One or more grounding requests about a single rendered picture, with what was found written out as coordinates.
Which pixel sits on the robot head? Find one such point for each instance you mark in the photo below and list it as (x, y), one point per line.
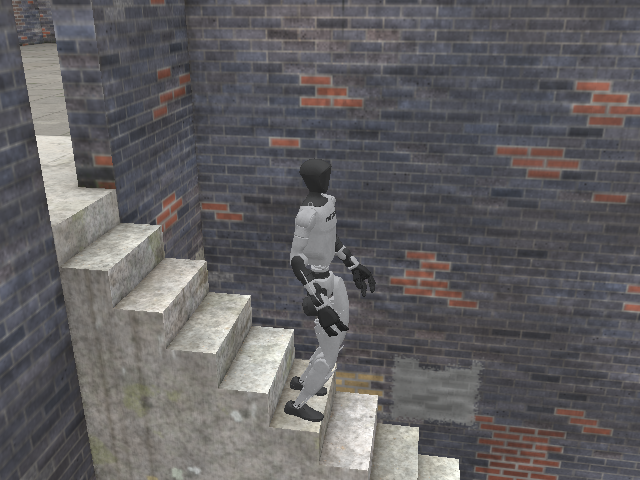
(316, 175)

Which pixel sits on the robot torso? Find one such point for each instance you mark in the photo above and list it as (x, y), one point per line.
(320, 249)

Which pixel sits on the robot left upper arm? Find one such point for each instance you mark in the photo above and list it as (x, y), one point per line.
(331, 197)

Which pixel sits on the right robot forearm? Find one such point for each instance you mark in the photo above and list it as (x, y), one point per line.
(297, 264)

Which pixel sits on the left robot hand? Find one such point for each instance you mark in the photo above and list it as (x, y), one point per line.
(360, 273)

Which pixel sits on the robot right upper arm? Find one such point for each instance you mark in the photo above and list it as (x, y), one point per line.
(304, 223)

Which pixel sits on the right robot hand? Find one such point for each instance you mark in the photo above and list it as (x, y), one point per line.
(328, 317)

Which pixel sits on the left robot forearm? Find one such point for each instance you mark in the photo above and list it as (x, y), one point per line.
(345, 255)

